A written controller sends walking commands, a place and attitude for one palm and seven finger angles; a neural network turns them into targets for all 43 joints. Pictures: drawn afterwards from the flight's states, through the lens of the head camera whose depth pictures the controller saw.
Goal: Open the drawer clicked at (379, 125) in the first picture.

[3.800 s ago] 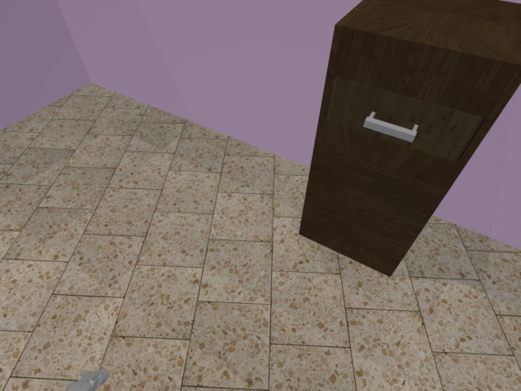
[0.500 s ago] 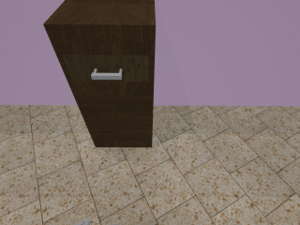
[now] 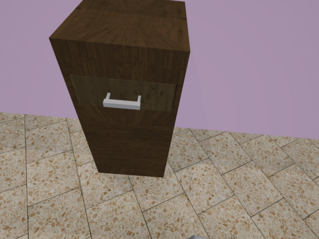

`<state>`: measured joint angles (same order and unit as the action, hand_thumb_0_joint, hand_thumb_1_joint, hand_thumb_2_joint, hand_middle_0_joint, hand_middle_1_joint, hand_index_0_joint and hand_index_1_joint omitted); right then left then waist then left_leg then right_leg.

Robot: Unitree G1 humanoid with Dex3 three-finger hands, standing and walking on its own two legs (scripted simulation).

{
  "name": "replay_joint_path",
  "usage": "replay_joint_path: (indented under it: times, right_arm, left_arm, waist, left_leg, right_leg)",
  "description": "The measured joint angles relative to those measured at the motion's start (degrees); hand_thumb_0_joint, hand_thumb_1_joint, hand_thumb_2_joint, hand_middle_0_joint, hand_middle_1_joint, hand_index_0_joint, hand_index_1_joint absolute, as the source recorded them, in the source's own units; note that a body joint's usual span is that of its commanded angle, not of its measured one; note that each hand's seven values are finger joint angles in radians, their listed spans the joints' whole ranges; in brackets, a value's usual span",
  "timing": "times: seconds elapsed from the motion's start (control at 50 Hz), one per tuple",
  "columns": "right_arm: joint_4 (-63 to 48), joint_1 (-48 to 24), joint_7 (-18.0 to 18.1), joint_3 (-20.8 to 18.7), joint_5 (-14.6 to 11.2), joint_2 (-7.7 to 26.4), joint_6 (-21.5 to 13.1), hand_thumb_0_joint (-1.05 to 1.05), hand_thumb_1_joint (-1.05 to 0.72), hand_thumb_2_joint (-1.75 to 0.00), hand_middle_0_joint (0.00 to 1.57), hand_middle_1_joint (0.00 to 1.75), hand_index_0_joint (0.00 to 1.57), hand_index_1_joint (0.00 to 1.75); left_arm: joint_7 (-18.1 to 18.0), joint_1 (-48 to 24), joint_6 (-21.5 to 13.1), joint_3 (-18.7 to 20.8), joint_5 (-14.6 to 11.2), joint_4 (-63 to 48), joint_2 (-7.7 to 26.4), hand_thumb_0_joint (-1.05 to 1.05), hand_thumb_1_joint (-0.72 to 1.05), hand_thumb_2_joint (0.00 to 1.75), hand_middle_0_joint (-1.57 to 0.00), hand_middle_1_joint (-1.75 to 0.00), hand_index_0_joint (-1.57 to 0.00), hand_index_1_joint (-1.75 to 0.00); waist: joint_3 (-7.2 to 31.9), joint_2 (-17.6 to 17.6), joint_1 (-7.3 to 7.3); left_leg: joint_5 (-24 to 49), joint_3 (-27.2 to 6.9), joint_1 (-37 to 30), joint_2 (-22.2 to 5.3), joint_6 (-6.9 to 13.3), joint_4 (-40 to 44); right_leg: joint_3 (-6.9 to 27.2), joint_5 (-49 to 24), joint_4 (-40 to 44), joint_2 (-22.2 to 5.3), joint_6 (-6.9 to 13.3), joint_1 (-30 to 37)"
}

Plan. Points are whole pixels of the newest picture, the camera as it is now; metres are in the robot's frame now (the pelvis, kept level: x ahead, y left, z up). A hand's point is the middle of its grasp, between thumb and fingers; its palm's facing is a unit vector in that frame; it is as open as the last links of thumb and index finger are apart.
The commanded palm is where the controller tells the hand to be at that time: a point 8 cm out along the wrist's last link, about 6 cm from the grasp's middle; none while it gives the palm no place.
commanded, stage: come to a stop and stand still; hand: left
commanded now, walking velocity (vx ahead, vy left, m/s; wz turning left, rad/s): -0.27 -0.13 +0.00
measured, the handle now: (123, 100) +0.58 +0.18 -0.05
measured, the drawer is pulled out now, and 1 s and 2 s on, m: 0.00 0.00 0.00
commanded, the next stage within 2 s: look again from close up in 1.46 s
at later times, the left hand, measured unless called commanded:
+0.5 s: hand out of the picture +0.08 +0.14 -0.16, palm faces +0.09 -0.96 -0.26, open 7.3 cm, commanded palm none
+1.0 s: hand out of the picture +0.00 +0.17 -0.18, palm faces +0.03 -0.98 -0.17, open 7.4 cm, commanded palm none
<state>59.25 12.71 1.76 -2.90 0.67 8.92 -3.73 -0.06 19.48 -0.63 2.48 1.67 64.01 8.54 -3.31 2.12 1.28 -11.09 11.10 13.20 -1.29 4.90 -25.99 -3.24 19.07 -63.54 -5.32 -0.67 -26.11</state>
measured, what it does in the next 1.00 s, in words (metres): steps on the spot: right foot, then left foot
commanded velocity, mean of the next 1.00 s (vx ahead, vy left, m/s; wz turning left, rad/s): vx -0.01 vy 0.00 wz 0.00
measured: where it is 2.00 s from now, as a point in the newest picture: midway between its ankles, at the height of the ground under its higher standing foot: outside the picture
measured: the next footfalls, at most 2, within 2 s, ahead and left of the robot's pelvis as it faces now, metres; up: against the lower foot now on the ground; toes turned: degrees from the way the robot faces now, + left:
right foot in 0.26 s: +0.11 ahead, -0.16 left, +0.00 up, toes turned -5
left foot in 0.66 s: +0.04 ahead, +0.10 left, +0.00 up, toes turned +2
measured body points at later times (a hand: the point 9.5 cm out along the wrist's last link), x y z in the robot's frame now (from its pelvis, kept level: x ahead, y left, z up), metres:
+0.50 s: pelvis +0.01 -0.04 +0.00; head +0.04 -0.07 +0.45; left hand +0.07 +0.19 -0.14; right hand +0.03 -0.27 -0.17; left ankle -0.04 +0.08 -0.68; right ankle +0.07 -0.16 -0.74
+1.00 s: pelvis +0.00 -0.01 +0.00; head +0.03 +0.00 +0.45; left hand +0.00 +0.23 -0.16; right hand -0.03 -0.22 -0.15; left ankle -0.05 +0.12 -0.74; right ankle +0.00 -0.13 -0.72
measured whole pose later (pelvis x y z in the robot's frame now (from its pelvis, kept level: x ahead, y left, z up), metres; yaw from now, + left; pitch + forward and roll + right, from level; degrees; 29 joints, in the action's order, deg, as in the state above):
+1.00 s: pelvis +0.00 -0.01 +0.00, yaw +1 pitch +1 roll +0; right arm 62.6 19.8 2.5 -1.2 1.8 5.8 -0.7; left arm 0.5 15.4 2.6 2.8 1.1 62.7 10.7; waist -2.4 1.9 -1.5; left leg -15.2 3.3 6.2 -1.5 -0.5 -20.9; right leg -2.3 21.3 -40.3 -1.9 -1.5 -19.6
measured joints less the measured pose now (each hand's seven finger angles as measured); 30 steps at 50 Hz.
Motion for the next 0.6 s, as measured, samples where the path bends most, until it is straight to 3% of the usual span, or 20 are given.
replay_joint_path:
  times: [0.08, 0.18, 0.28, 0.34, 0.38, 0.46, 0.52, 0.6]
  right_arm:
    - [2.8, 3.2, 0.3, 0.8, 0.1, -0.6, 1.4, -0.02, -0.95, -0.90, 0.20, 0.30, 0.20, 0.30]
    - [5.1, 5.0, 0.3, 1.3, 0.3, -2.8, 3.1, -0.01, -0.93, -0.90, 0.20, 0.30, 0.20, 0.30]
    - [5.3, 4.9, -0.2, 0.7, 0.0, -3.6, 4.3, 0.00, -0.92, -0.90, 0.20, 0.30, 0.20, 0.30]
    - [4.1, 4.0, -0.5, -0.1, -0.3, -2.6, 5.5, 0.00, -0.91, -0.90, 0.20, 0.30, 0.20, 0.30]
    - [3.6, 3.3, -0.6, -0.5, -0.2, -2.0, 6.4, 0.00, -0.91, -0.90, 0.20, 0.30, 0.20, 0.30]
    - [2.6, 1.9, -1.0, -1.2, 0.1, -0.1, 7.3, 0.00, -0.91, -0.90, 0.20, 0.30, 0.20, 0.30]
    - [1.7, 0.9, -1.4, -1.5, 0.2, 1.3, 7.4, 0.00, -0.91, -0.90, 0.20, 0.30, 0.20, 0.30]
    - [0.3, -0.1, -1.6, -1.5, 0.2, 2.5, 6.6, 0.00, -0.91, -0.90, 0.20, 0.30, 0.20, 0.30]
  left_arm:
    - [-1.0, -2.9, 0.8, 0.1, -0.3, -1.5, 0.5, 0.01, 0.91, 0.89, -0.20, -0.30, -0.20, -0.30]
    - [-1.9, -5.7, 2.3, -0.1, -0.4, -1.9, 1.3, 0.01, 0.93, 0.89, -0.20, -0.30, -0.20, -0.30]
    - [-2.0, -6.9, 1.6, -0.2, -0.3, -2.8, 1.0, 0.01, 0.92, 0.89, -0.20, -0.30, -0.20, -0.30]
    - [-2.2, -7.9, 1.2, -0.6, -0.2, -3.3, -0.1, 0.01, 0.93, 0.89, -0.20, -0.30, -0.20, -0.30]
    - [-2.3, -8.5, 1.2, -0.4, -0.2, -4.0, -0.4, 0.01, 0.93, 0.89, -0.20, -0.30, -0.20, -0.30]
    - [-2.4, -9.6, 1.2, 0.0, -0.2, -5.5, -1.0, 0.01, 0.92, 0.89, -0.20, -0.30, -0.20, -0.30]
    - [-2.3, -9.8, 1.1, 0.3, 0.0, -6.4, -0.9, 0.01, 0.92, 0.89, -0.20, -0.30, -0.21, -0.30]
    - [-1.8, -9.0, 1.6, 0.7, 0.5, -6.8, 0.0, 0.00, 0.91, 0.89, -0.20, -0.30, -0.21, -0.30]
  waist:
    - [0.8, 0.4, -0.74]
    - [0.8, 0.4, -1.85]
    - [0.2, -1.4, -1.90]
    - [-0.5, -4.2, -2.99]
    - [-0.6, -4.7, -2.76]
    - [-0.5, -5.0, -1.65]
    - [-0.2, -4.4, -0.76]
    - [0.7, -2.5, 0.44]
  left_leg:
    - [0.4, -0.6, -2.5, 0.8, -0.4, 2.9]
    - [-1.4, -1.1, -3.3, 0.3, -1.7, 1.3]
    - [-4.9, -0.4, -0.7, -0.9, -3.7, -4.7]
    - [-13.1, -3.6, 2.8, -0.8, -5.2, -12.1]
    - [-16.5, -5.9, 5.8, 0.1, -5.8, -20.7]
    - [-15.2, -8.8, 9.2, 0.6, -6.9, -31.7]
    - [-14.4, -9.5, 8.4, 0.1, -7.4, -30.0]
    - [-14.5, -9.3, 3.9, -0.7, -7.0, -18.7]
  right_leg:
    - [1.2, -3.1, 9.2, -0.6, -1.2, -0.5]
    - [0.5, -1.3, 21.0, 0.2, -1.5, 4.6]
    - [-0.3, -5.9, 31.8, 1.4, -0.2, 10.2]
    - [-1.5, -4.9, 31.1, 2.2, 1.2, 9.6]
    - [-2.0, -5.6, 32.1, 1.8, 1.6, 9.4]
    - [-2.5, -7.8, 34.3, 1.2, 1.5, 9.1]
    - [-2.6, -9.2, 35.4, 0.6, 1.0, 8.5]
    - [-2.1, -10.7, 36.0, -0.4, 0.1, 7.3]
